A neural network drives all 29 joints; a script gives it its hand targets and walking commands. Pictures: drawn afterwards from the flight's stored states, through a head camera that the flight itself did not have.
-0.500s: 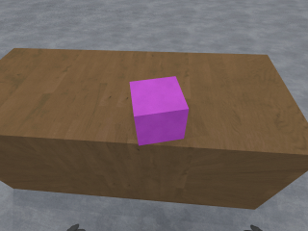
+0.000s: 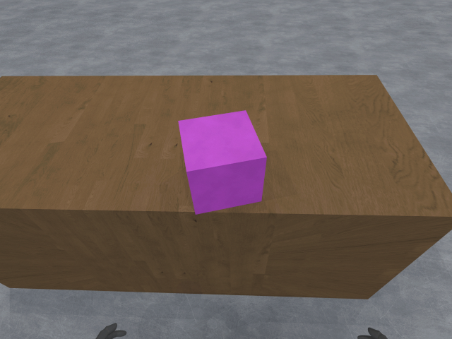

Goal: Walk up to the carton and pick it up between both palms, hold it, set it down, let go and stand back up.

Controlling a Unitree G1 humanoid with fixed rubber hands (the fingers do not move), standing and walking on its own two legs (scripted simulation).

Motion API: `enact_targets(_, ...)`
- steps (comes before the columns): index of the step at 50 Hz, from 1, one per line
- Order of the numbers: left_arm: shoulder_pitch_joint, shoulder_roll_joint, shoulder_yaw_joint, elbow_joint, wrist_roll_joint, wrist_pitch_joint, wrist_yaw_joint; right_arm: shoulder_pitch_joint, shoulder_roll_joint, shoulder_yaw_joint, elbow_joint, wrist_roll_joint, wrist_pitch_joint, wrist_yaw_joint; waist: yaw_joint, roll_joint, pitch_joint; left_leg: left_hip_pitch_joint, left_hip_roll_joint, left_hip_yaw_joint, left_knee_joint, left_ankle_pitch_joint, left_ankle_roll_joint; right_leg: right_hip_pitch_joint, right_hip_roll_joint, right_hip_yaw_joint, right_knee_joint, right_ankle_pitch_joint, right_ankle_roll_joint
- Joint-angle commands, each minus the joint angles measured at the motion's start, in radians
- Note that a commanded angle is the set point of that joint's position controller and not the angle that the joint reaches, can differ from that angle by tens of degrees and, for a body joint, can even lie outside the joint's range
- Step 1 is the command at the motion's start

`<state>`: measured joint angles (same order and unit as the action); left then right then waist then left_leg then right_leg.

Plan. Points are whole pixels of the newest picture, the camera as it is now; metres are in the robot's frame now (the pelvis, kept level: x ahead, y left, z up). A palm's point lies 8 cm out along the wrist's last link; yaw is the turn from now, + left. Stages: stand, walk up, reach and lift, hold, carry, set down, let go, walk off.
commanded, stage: walk up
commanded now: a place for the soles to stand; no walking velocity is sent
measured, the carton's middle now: (220, 162) +0.52 +0.04 -0.02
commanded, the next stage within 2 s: none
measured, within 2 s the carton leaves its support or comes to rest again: neither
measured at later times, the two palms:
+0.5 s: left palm out of the picture +0.10 +0.26 -0.10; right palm out of the picture +0.07 -0.27 -0.11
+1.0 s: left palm out of the picture +0.11 +0.26 -0.10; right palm out of the picture +0.07 -0.28 -0.11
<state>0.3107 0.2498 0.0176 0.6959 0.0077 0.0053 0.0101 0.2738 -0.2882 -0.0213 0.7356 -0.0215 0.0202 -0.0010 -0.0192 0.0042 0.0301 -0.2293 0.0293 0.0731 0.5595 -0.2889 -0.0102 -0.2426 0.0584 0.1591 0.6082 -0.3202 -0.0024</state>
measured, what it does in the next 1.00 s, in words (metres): stands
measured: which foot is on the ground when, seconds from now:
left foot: down 0.00-1.00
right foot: down 0.00-1.00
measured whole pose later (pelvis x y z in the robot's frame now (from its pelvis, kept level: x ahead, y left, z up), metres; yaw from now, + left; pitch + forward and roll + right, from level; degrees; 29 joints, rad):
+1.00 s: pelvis +0.00 +0.00 +0.00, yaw -3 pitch -3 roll +1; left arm 0.31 0.27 0.03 0.67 0.02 0.02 0.01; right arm 0.30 -0.30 -0.02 0.71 -0.02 0.02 0.00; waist -0.02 -0.02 0.04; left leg -0.23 0.05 0.12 0.59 -0.32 -0.01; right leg -0.27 0.08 0.21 0.66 -0.34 0.00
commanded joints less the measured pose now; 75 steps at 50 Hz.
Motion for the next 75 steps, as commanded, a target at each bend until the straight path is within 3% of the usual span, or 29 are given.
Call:
enact_targets(1,0.008,0.162,0.045,-0.084,0.0,-0.021,0.008,0.009,-0.128,-0.038,-0.077,-0.003,-0.024,-0.006,-0.002,-0.03,-0.027,0.136,0.066,-0.078,-0.082,0.062,0.04,-0.163,-0.111,0.11,-0.175,0.144,-0.05)
enact_targets(5,0.007,0.149,0.045,-0.089,0.006,-0.017,0.006,0.012,-0.151,-0.041,-0.076,0.0,-0.025,-0.008,0.007,-0.024,0.011,0.079,0.109,-0.111,-0.131,0.061,0.065,-0.139,-0.074,0.067,-0.116,0.15,-0.033)
enact_targets(10,0.0,0.162,0.047,-0.091,0.005,-0.02,0.006,-0.005,-0.146,-0.04,-0.083,0.006,-0.023,-0.004,0.005,0.006,-0.004,0.106,0.095,-0.079,-0.104,0.087,0.058,-0.153,-0.088,0.078,-0.105,0.198,-0.033)
enact_targets(13,0.017,0.158,0.049,-0.093,0.005,-0.015,0.004,-0.002,-0.142,-0.041,-0.083,0.003,-0.016,-0.004,0.007,-0.014,0.02,0.078,0.099,-0.083,-0.12,-0.046,0.065,-0.18,-0.083,0.103,-0.133,0.086,-0.037)
enact_targets(16,-0.007,0.175,0.053,-0.098,0.003,-0.018,0.005,0.016,-0.137,-0.037,-0.091,0.003,-0.02,-0.003,-0.005,-0.075,0.024,0.096,0.082,-0.07,-0.09,0.007,0.052,-0.198,-0.088,0.119,-0.161,0.104,-0.046)
enact_targets(20,-0.008,0.177,0.051,-0.1,0.001,-0.019,0.004,0.023,-0.132,-0.041,-0.094,0.0,-0.026,-0.006,-0.005,-0.068,-0.022,0.126,0.057,-0.059,-0.059,0.037,0.036,-0.183,-0.107,0.154,-0.183,0.133,-0.059)
enact_targets(23,-0.005,0.161,0.047,-0.097,0.002,-0.017,0.004,0.028,-0.146,-0.042,-0.099,0.001,-0.029,-0.009,-0.004,-0.023,-0.043,0.165,0.097,-0.084,-0.08,0.112,0.056,-0.179,-0.087,0.109,-0.125,0.194,-0.043)
enact_targets(25,0.01,0.149,0.049,-0.097,0.002,-0.014,0.003,0.019,-0.159,-0.045,-0.097,0.0,-0.026,-0.007,0.006,0.015,-0.018,0.115,0.123,-0.091,-0.115,0.059,0.073,-0.17,-0.068,0.08,-0.085,0.159,-0.033)
enact_targets(28,0.025,0.145,0.047,-0.103,0.007,-0.011,0.003,0.012,-0.175,-0.041,-0.102,-0.001,-0.023,-0.007,0.014,0.017,-0.015,0.075,0.169,-0.102,-0.13,0.074,0.099,-0.128,-0.057,0.052,-0.036,0.192,-0.022)
enact_targets(29,0.029,0.146,0.045,-0.1,0.007,-0.013,0.003,0.002,-0.174,-0.042,-0.101,-0.002,-0.02,-0.006,0.016,0.028,-0.013,0.072,0.154,-0.094,-0.125,0.075,0.093,-0.126,-0.062,0.064,-0.045,0.191,-0.025)
enact_targets(31,0.017,0.163,0.057,-0.112,0.005,-0.014,0.003,0.001,-0.162,-0.04,-0.114,0.0,-0.015,-0.005,0.013,-0.031,-0.004,0.055,0.131,-0.064,-0.098,0.017,0.078,-0.128,-0.07,0.093,-0.076,0.181,-0.041)
enact_targets(35,-0.017,0.198,0.062,-0.111,0.0,-0.011,0.003,0.022,-0.128,-0.035,-0.118,-0.002,-0.013,-0.004,-0.009,-0.111,0.02,0.102,0.032,-0.039,-0.021,-0.038,0.027,-0.224,-0.12,0.235,-0.229,0.057,-0.081)
enact_targets(37,-0.015,0.194,0.059,-0.107,0.003,-0.01,0.005,0.031,-0.129,-0.035,-0.112,-0.003,-0.019,-0.006,-0.004,-0.078,0.038,0.109,0.036,-0.054,-0.047,-0.023,0.031,-0.23,-0.115,0.228,-0.229,0.06,-0.076)
enact_targets(42,-0.001,0.152,0.044,-0.106,0.008,-0.014,0.001,0.049,-0.178,-0.043,-0.097,-0.002,-0.038,-0.007,0.002,-0.007,-0.022,0.141,0.143,-0.097,-0.11,0.16,0.073,-0.156,-0.056,0.066,-0.059,0.233,-0.026)
enact_targets(47,0.032,0.14,0.046,-0.116,0.007,-0.009,0.003,-0.001,-0.184,-0.048,-0.107,-0.001,-0.017,-0.005,0.022,0.066,-0.019,0.055,0.193,-0.091,-0.152,0.067,0.116,-0.099,-0.046,0.016,0.005,0.132,-0.015)
enact_targets(50,0.009,0.176,0.058,-0.115,0.01,-0.013,0.002,-0.001,-0.165,-0.039,-0.126,-0.001,-0.008,-0.001,0.007,0.025,0.026,0.028,0.134,-0.039,-0.078,0.019,0.076,-0.13,-0.079,0.108,-0.067,0.21,-0.049)
enact_targets(53,-0.007,0.212,0.064,-0.114,0.0,-0.013,0.003,0.023,-0.135,-0.035,-0.134,0.0,-0.005,-0.002,-0.001,-0.095,0.008,0.09,0.028,-0.023,0.019,-0.042,0.027,-0.206,-0.127,0.255,-0.222,0.104,-0.085)
enact_targets(55,-0.021,0.224,0.07,-0.13,0.005,-0.014,0.004,0.002,-0.147,-0.037,-0.134,-0.01,-0.004,-0.011,-0.002,-0.125,0.119,0.049,0.015,-0.047,0.047,0.01,0.031,-0.251,-0.119,0.353,-0.245,0.145,-0.09)
enact_targets(57,-0.018,0.221,0.066,-0.126,0.008,-0.013,0.005,0.048,-0.148,-0.039,-0.126,-0.009,-0.012,-0.014,-0.01,-0.14,0.062,0.065,0.022,-0.055,0.031,0.023,0.034,-0.2,-0.12,0.337,-0.232,0.205,-0.087)
enact_targets(63,-0.015,0.171,0.056,-0.15,0.007,-0.008,0.003,0.061,-0.183,-0.05,-0.119,0.001,-0.025,-0.013,-0.014,-0.052,-0.085,0.173,0.127,-0.083,-0.031,0.169,0.098,-0.158,-0.039,0.152,-0.036,0.245,-0.034)
enact_targets(65,-0.001,0.145,0.055,-0.163,0.01,0.001,0.003,0.069,-0.215,-0.06,-0.116,0.0,-0.017,-0.016,-0.019,0.053,-0.069,0.117,0.267,-0.164,-0.132,0.177,0.197,-0.152,0.022,0.019,0.171,0.138,-0.001)
enact_targets(67,0.042,0.127,0.058,-0.167,0.026,0.01,0.004,0.008,-0.226,-0.06,-0.137,-0.002,-0.009,-0.017,0.007,0.145,-0.015,0.013,0.402,-0.23,-0.165,0.269,0.292,-0.133,0.006,-0.052,0.278,-0.138,0.009)
enact_targets(68,0.047,0.122,0.059,-0.166,0.026,0.008,0.003,-0.018,-0.206,-0.05,-0.143,-0.001,-0.007,-0.015,0.018,0.145,0.007,-0.062,0.406,-0.21,-0.163,0.278,0.29,-0.087,-0.017,-0.048,0.256,-0.191,0.001)
enact_targets(70,0.059,0.118,0.055,-0.163,0.007,-0.01,-0.005,-0.075,-0.2,-0.03,-0.149,-0.001,0.002,-0.006,0.047,0.134,0.027,-0.141,0.299,-0.079,-0.081,0.243,0.18,0.023,-0.048,-0.008,0.022,-0.04,-0.022)
enact_targets(71,0.04,0.148,0.061,-0.166,0.007,-0.022,-0.008,-0.063,-0.184,-0.02,-0.15,0.003,0.005,0.001,0.04,0.072,0.017,-0.142,0.208,-0.007,0.02,0.171,0.092,0.038,-0.09,0.095,-0.103,0.191,-0.035)
enact_targets(72,0.013,0.211,0.078,-0.17,0.021,-0.026,-0.005,-0.021,-0.144,-0.01,-0.162,0.011,0.006,0.007,0.011,-0.049,-0.009,-0.156,0.105,0.052,0.181,0.048,0.02,0.032,-0.178,0.311,-0.18,0.266,-0.068)
enact_targets(73,0.009,0.273,0.097,-0.166,0.009,-0.024,0.002,0.017,-0.116,-0.002,-0.152,0.015,0.018,-0.002,0.011,-0.105,-0.02,-0.08,0.042,-0.002,0.18,-0.218,0.001,-0.087,-0.254,0.447,-0.231,0.187,-0.144)
enact_targets(74,-0.006,0.276,0.097,-0.147,0.003,-0.022,0.008,0.021,-0.122,-0.007,-0.14,0.012,0.026,-0.009,0.005,-0.113,0.01,-0.029,0.035,-0.053,0.167,-0.27,0.007,-0.166,-0.252,0.472,-0.254,0.075,-0.19)
enact_targets(75,-0.04,0.239,0.081,-0.142,0.002,-0.02,0.01,0.027,-0.136,-0.01,-0.135,0.012,0.022,-0.008,0.001,-0.11,0.042,-0.047,0.035,-0.06,0.129,-0.235,0.012,-0.161,-0.228,0.423,-0.261,0.041,-0.186)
